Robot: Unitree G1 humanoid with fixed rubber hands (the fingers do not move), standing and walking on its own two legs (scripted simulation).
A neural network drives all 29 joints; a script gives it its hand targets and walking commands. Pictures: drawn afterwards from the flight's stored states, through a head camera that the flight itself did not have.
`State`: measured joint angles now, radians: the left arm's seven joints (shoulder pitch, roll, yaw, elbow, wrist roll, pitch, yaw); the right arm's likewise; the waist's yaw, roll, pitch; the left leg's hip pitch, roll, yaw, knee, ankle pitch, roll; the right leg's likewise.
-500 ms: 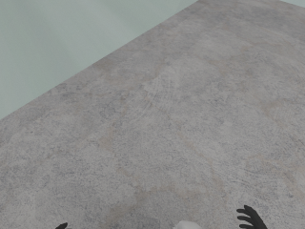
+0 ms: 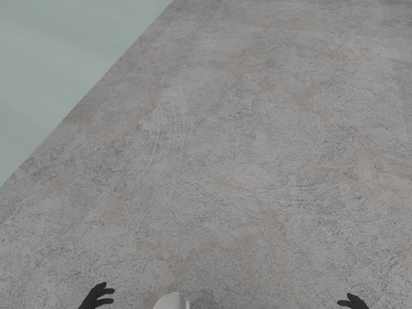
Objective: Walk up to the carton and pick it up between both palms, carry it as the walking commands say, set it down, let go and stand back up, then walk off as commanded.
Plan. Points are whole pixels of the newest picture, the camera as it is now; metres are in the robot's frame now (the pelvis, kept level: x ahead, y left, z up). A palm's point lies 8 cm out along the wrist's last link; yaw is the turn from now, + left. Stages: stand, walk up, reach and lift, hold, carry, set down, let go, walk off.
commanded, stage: walk off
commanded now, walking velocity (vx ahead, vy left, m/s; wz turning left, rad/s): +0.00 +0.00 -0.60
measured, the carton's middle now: out of the picture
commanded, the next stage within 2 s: stand in 0.68 s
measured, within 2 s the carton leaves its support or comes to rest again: neither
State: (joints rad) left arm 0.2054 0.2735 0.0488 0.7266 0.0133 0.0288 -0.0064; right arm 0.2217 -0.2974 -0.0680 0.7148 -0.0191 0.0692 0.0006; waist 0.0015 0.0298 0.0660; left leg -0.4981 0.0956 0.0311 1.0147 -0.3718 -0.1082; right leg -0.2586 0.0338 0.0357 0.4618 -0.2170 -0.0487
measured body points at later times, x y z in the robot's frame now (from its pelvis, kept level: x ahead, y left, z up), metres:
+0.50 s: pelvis -0.02 +0.04 +0.00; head +0.03 +0.06 +0.45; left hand +0.17 +0.27 -0.13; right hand +0.02 -0.25 -0.10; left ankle +0.01 +0.14 -0.74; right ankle -0.08 -0.09 -0.68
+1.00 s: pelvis -0.04 +0.02 +0.00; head -0.03 +0.00 +0.45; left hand +0.19 +0.18 -0.12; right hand -0.08 -0.26 -0.13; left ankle +0.02 +0.13 -0.72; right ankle -0.08 -0.08 -0.74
